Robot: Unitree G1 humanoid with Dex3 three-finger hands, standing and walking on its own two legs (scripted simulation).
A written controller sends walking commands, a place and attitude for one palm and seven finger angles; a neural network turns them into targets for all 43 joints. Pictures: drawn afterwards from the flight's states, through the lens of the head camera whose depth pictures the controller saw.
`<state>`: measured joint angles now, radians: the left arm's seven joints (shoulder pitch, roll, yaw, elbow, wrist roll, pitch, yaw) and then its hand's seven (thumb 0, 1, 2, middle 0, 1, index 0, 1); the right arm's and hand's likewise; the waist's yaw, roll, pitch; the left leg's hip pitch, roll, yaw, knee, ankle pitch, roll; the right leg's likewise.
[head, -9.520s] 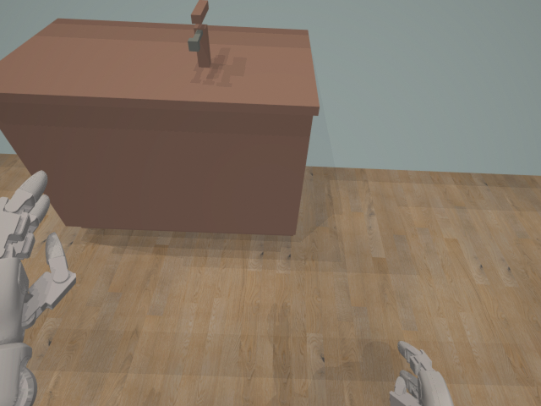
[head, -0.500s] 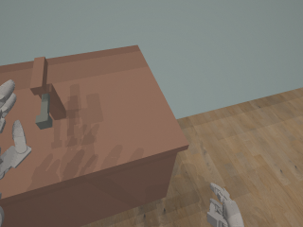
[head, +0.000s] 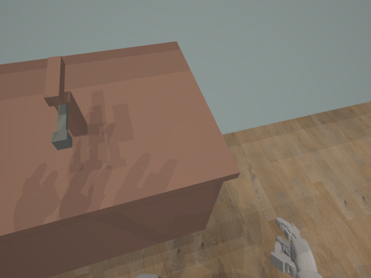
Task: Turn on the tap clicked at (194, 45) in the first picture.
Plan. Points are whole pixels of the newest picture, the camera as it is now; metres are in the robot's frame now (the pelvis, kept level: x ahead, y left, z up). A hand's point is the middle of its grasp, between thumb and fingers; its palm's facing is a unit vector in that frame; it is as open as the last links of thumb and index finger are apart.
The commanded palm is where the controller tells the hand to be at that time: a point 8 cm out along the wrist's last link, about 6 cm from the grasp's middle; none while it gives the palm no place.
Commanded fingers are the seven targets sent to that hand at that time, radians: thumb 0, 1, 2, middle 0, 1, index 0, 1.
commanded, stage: come to a stop and stand still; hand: left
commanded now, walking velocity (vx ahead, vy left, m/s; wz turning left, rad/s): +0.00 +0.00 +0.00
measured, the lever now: (62, 140) +0.33 +0.29 +0.09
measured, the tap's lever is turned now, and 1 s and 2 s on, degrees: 0 0 0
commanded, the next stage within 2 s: look again from close up in 1.10 s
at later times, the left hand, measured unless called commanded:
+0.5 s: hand out of the picture +0.21 +0.30 +0.19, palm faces +0.42 -0.83 -0.37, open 7.4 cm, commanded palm +0.15 +0.33 +0.18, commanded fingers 0.00 0.90 0.90 -0.20 -0.30 -0.20 -0.30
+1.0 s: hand (18, 165) +0.24 +0.29 +0.16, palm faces +0.37 -0.84 -0.41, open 7.4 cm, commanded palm +0.18 +0.32 +0.18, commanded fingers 0.00 0.90 0.90 -0.20 -0.30 -0.20 -0.30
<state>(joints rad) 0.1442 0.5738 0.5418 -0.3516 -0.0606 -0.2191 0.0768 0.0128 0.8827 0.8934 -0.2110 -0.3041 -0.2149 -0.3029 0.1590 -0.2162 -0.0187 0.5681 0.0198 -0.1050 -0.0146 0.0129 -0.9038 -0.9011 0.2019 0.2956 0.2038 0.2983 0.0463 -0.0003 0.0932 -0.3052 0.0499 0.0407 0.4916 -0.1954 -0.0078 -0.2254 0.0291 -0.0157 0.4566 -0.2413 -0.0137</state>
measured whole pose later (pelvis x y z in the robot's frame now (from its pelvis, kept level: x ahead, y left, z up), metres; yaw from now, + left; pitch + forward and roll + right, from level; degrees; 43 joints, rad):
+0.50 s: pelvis -0.01 +0.05 +0.00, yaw +0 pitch -1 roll -2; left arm 0.34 0.38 0.38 -0.47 -0.02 -0.27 0.09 0.01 0.89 0.89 -0.20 -0.30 -0.21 -0.30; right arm 0.22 -0.17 0.03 0.57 0.01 -0.16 -0.01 0.02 -0.90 -0.90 0.20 0.30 0.20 0.30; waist 0.04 -0.01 0.05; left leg -0.29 0.00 0.06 0.50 -0.20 0.06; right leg -0.19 -0.02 0.00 0.42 -0.22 0.03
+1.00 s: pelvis +0.02 +0.04 +0.00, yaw +1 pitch +0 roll -2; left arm 0.43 0.40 0.37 -0.45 -0.04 -0.22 0.09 0.01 0.89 0.89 -0.21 -0.30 -0.21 -0.30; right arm 0.20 -0.20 0.01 0.56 0.01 -0.09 -0.03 0.01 -0.90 -0.90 0.20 0.30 0.20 0.30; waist 0.01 -0.01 0.04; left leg -0.26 0.00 0.05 0.48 -0.23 0.04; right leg -0.14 -0.02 -0.01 0.38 -0.24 0.04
